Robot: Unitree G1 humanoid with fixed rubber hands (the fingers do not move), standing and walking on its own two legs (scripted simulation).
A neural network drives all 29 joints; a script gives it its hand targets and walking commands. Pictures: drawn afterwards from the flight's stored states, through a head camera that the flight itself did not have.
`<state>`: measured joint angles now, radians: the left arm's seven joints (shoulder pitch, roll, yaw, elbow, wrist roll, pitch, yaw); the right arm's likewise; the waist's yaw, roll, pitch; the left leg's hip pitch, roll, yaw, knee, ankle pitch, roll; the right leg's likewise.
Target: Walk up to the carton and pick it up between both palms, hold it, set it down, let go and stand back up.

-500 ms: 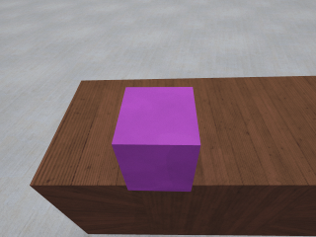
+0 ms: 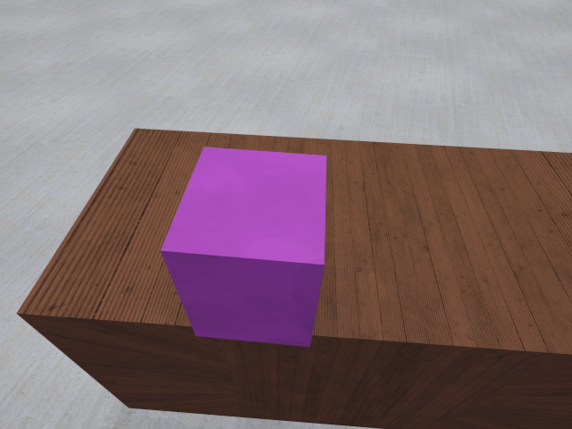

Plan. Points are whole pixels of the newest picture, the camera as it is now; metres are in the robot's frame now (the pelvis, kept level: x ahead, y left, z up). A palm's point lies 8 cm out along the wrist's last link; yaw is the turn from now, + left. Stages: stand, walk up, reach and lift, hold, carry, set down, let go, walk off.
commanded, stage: walk up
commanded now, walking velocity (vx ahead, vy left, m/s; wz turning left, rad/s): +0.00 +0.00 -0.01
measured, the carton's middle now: (258, 249) +0.41 +0.06 +0.00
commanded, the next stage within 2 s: none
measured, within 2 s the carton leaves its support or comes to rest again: neither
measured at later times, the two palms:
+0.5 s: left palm out of the picture -0.01 +0.22 -0.15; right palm out of the picture -0.06 -0.19 -0.14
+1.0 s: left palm out of the picture -0.01 +0.27 -0.16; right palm out of the picture -0.04 -0.15 -0.13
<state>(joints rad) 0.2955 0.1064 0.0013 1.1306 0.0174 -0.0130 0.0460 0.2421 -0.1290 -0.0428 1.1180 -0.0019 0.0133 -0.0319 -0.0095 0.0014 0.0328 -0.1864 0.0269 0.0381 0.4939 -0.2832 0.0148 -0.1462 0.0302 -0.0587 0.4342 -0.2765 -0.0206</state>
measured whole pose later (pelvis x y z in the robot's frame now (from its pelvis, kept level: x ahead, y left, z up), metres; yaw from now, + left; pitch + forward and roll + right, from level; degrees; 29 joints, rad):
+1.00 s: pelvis -0.01 +0.06 +0.00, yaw -4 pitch -2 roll +0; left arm 0.28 0.15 0.03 1.15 0.01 0.02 0.04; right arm 0.32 -0.08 -0.02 1.11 -0.01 -0.01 -0.05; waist 0.01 -0.07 0.01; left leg -0.14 -0.02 0.07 0.42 -0.25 0.04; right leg -0.16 -0.07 0.03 0.41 -0.22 0.06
